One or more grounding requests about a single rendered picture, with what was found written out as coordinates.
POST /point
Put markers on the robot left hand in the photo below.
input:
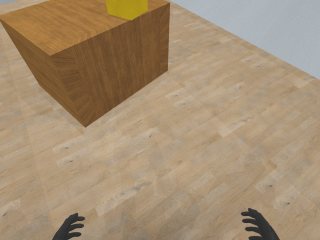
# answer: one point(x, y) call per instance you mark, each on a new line
point(63, 232)

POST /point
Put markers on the pedestal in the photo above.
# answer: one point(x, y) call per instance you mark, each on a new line
point(90, 61)

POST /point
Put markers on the carton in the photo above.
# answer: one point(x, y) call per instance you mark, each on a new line
point(127, 9)

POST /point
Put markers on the robot right hand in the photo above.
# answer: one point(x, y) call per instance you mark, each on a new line
point(264, 228)

